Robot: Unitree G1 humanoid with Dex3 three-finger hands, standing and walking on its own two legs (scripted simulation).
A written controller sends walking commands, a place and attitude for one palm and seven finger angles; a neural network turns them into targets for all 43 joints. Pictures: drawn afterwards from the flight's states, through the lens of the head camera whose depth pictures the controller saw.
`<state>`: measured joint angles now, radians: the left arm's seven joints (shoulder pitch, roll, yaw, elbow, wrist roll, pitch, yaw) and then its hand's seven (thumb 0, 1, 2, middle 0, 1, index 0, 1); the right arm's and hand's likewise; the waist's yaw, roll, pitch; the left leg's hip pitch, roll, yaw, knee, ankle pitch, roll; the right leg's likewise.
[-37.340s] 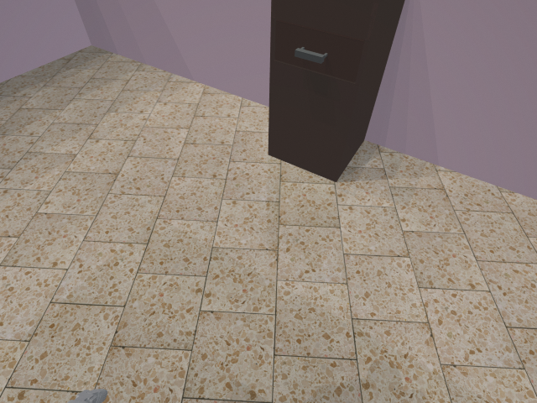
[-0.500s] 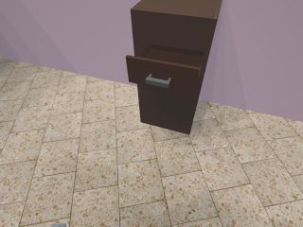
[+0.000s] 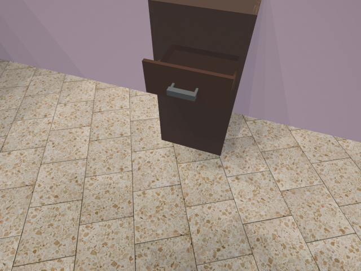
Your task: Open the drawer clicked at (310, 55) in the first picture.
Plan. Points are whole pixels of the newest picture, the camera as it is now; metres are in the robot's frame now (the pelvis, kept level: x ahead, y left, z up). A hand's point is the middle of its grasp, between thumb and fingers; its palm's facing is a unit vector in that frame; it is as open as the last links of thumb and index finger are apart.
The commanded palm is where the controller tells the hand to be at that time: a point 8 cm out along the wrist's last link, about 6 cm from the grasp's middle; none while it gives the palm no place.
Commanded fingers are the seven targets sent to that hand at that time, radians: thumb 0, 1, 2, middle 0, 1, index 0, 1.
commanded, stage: look to check the result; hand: left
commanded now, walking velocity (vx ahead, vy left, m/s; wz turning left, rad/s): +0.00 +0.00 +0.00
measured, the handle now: (183, 90) +0.81 +0.02 -0.12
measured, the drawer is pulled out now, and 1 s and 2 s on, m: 0.16 0.16 0.16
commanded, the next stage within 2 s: turn to face it in 0.18 s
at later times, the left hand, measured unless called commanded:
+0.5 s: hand out of the picture +0.10 +0.23 -0.16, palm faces -0.05 -0.94 -0.33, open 7.4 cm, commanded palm none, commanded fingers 0.00 0.90 0.90 -0.20 -0.30 -0.20 -0.30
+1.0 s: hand out of the picture +0.06 +0.19 -0.19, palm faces -0.16 -0.96 -0.23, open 7.4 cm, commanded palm none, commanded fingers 0.00 0.90 0.90 -0.20 -0.30 -0.20 -0.30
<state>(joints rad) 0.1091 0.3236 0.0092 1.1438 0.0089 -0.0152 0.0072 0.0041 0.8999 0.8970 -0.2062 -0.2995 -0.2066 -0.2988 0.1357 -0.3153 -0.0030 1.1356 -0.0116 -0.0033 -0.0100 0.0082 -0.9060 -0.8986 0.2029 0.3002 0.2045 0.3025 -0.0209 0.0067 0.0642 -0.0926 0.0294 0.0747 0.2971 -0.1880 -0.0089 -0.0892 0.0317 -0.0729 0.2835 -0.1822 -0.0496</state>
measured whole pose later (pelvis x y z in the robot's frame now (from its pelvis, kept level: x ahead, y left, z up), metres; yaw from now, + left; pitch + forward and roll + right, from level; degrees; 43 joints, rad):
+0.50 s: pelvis +0.01 -0.01 +0.00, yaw -3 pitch +0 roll +0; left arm 0.11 0.31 0.03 1.10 0.01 0.01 0.02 0.00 0.90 0.90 -0.20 -0.30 -0.20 -0.30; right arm 0.12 -0.30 -0.02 1.08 -0.01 0.01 -0.03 0.01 -0.91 -0.90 0.20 0.30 0.20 0.30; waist -0.01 0.01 0.06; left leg -0.11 0.06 0.12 0.37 -0.25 -0.02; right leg -0.13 0.06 -0.03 0.36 -0.23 -0.06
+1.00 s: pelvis -0.02 +0.00 -0.01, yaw -11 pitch +0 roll +0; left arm 0.20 0.20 0.07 1.00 0.03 0.05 0.02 0.00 0.90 0.90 -0.21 -0.30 -0.21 -0.30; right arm 0.18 -0.17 -0.06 1.02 0.00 0.04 -0.04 0.01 -0.91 -0.90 0.20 0.30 0.20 0.30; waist 0.00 -0.03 0.12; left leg -0.31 0.01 0.00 0.75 -0.45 -0.03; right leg -0.24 0.10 0.10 0.44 -0.20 -0.07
